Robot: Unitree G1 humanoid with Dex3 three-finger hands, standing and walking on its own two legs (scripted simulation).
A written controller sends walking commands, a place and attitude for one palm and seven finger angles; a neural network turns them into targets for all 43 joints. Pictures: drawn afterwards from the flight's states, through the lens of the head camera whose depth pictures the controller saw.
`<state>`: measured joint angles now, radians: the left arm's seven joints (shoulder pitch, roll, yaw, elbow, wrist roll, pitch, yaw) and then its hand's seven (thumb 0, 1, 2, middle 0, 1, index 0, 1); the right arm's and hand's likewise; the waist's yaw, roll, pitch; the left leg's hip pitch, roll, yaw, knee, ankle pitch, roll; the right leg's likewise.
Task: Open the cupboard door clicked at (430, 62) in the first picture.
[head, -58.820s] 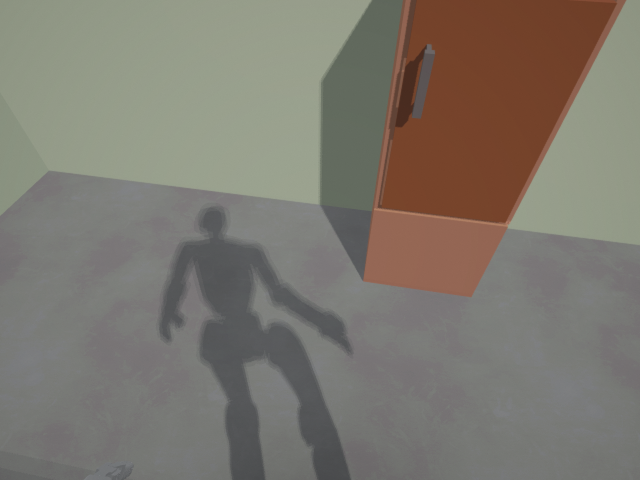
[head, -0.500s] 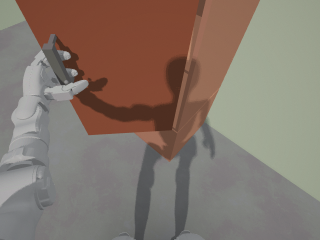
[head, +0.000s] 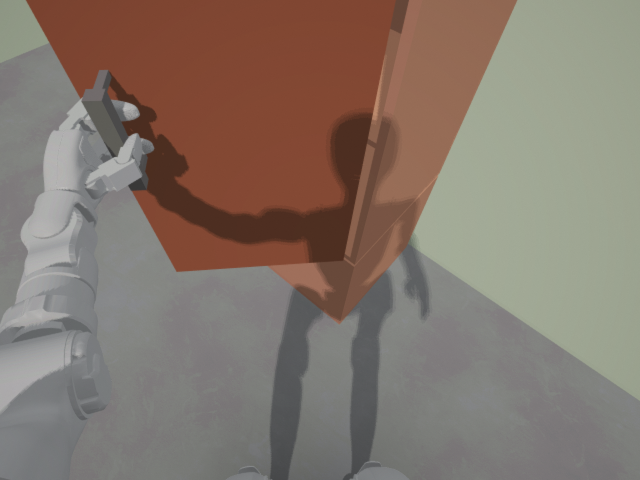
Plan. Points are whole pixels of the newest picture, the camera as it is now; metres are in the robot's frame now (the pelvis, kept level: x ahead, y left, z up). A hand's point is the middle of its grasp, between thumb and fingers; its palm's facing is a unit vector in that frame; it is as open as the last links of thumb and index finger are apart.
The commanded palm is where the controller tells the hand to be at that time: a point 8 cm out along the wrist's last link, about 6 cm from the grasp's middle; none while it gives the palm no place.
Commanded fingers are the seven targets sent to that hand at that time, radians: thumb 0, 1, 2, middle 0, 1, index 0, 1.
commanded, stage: pull the door open along its arc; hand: left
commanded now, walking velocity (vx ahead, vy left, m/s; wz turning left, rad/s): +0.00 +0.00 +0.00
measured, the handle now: (122, 134) +0.53 +0.24 +0.11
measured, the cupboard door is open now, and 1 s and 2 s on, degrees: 46 88 90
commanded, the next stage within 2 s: open thumb and fingers to let go in 1.00 s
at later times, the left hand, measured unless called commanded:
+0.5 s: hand (155, 245) +0.35 +0.16 +0.11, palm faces +0.12 -0.99 +0.09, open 6.2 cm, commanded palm +0.29 +0.23 +0.11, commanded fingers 0.00 0.90 0.90 -0.40 -1.35 -0.40 -1.35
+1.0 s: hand (240, 310) +0.28 +0.07 +0.12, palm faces +0.43 -0.90 +0.03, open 6.2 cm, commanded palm +0.21 +0.11 +0.11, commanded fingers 0.00 0.90 0.90 -0.40 -1.35 -0.40 -1.35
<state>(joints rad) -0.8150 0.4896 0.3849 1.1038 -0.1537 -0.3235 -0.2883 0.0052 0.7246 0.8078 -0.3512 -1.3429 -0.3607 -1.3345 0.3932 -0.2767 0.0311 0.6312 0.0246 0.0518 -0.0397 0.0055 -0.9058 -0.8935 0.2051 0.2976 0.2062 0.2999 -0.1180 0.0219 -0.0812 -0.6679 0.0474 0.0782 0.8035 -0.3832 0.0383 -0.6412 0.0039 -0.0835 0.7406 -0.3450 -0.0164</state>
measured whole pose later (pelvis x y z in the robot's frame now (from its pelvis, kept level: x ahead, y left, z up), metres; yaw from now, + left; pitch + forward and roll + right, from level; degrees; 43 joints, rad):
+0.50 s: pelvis +0.02 +0.00 +0.01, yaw -1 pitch +8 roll -1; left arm -0.10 0.15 0.21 0.23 -0.25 -0.16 -0.06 0.01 0.69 0.73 -0.35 -1.33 -0.33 -1.28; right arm 0.27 -0.24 0.01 0.53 0.05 0.00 0.00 0.01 -0.91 -0.89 0.20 0.30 0.20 0.30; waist -0.02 0.04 -0.11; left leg -0.45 0.04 0.12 0.68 -0.37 0.03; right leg -0.46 0.01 -0.04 0.66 -0.34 -0.02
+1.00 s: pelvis +0.01 -0.05 +0.02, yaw +2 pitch +1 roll +0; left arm 0.23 -0.08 -0.14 -0.15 -0.01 -0.01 0.46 0.01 0.67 0.75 -0.31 -1.30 -0.34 -1.33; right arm 0.21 -0.20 0.02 0.57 -0.04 0.09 -0.01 0.01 -0.91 -0.89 0.20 0.30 0.20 0.30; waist 0.00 0.05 -0.06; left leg -0.30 0.05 0.04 0.62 -0.34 -0.02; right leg -0.29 0.02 -0.12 0.62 -0.36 -0.07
